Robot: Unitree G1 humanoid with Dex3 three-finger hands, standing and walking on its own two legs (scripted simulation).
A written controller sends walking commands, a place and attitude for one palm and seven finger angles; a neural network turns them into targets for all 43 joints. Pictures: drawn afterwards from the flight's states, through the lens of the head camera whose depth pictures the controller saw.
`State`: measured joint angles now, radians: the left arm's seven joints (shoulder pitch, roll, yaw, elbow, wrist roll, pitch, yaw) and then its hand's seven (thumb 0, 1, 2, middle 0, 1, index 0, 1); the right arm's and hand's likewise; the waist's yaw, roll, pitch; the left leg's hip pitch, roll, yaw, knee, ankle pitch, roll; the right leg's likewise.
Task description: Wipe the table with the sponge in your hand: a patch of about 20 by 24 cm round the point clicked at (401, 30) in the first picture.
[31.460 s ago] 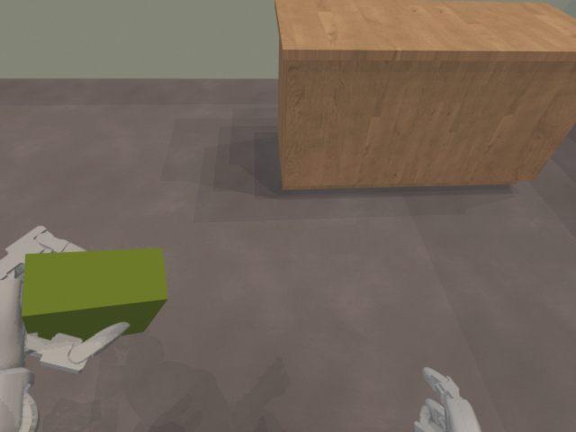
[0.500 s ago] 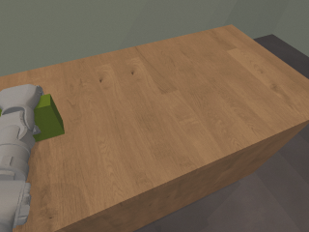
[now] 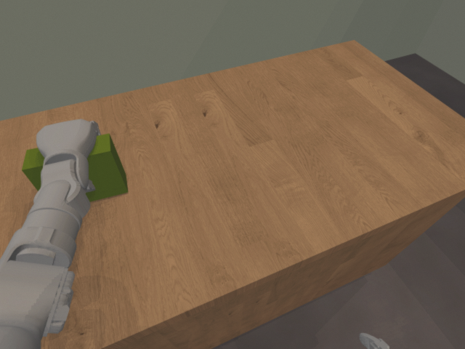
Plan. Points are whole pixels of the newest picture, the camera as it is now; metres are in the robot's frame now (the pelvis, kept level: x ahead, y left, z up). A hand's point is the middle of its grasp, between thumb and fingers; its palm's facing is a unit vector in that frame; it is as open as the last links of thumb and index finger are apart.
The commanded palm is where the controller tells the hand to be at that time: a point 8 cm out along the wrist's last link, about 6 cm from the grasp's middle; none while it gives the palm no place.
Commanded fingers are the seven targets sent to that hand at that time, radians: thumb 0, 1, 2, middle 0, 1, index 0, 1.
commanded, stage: slide across to the middle lane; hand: left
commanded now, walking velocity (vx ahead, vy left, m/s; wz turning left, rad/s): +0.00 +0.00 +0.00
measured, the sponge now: (84, 179) +0.41 +0.31 +0.04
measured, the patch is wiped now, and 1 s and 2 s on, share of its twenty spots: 0.50 0.60 0.80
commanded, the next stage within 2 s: wipe back along the middle lane in 0.12 s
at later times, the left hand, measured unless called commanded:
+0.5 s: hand (95, 172) +0.40 +0.27 +0.08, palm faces -0.03 -0.02 -1.00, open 9.8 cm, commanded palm +0.37 +0.25 +0.12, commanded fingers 0.00 0.10 1.30 -1.20 -1.60 -1.20 -1.60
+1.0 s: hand (98, 188) +0.36 +0.25 +0.07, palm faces -0.02 -0.01 -1.00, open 9.8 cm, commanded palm +0.32 +0.22 +0.11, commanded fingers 0.00 0.10 1.30 -1.20 -1.60 -1.20 -1.60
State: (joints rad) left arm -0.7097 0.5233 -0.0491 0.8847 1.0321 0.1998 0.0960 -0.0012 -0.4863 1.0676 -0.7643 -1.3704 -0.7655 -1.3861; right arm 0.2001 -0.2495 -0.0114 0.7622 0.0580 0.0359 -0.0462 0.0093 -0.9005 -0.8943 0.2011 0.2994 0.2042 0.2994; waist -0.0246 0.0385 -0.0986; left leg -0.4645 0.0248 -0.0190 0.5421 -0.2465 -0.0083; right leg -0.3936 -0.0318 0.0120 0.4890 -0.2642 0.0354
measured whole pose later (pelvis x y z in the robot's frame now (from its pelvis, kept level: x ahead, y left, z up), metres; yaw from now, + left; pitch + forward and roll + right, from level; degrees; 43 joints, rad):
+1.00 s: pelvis +0.01 -0.01 +0.00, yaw +1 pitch +5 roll +0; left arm -0.44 0.37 -0.18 0.53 1.01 0.41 0.11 0.00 -0.46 1.07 -0.73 -1.41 -0.73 -1.43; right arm 0.10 -0.26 0.01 0.71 0.07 0.10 -0.04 0.01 -0.90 -0.89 0.20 0.30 0.20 0.30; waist 0.05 0.06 -0.11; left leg -0.36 0.02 -0.03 0.53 -0.26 -0.02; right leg -0.30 -0.03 0.00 0.51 -0.30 0.03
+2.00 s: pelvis +0.00 -0.02 +0.00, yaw -1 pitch +0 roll +1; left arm -0.04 0.32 -0.28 0.02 1.02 0.55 0.11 0.02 -0.47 1.07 -0.71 -1.43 -0.74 -1.41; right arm 0.04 -0.27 0.02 0.71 0.08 0.10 0.00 0.01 -0.90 -0.90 0.20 0.30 0.17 0.29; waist 0.09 0.10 -0.09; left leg -0.27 0.03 -0.01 0.53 -0.27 -0.04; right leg -0.24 -0.02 0.02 0.56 -0.32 0.01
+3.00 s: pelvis -0.02 -0.04 +0.00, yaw +0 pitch +0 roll +1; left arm -0.45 0.17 -0.40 0.49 0.99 0.59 0.14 -0.02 -0.50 1.08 -0.75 -1.40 -0.79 -1.35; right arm -0.01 -0.24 0.02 0.76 0.08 0.08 -0.01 0.01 -0.90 -0.90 0.20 0.30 0.20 0.30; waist 0.08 0.07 -0.11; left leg -0.30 0.04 -0.03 0.52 -0.22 -0.05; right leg -0.29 -0.01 0.00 0.58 -0.30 -0.01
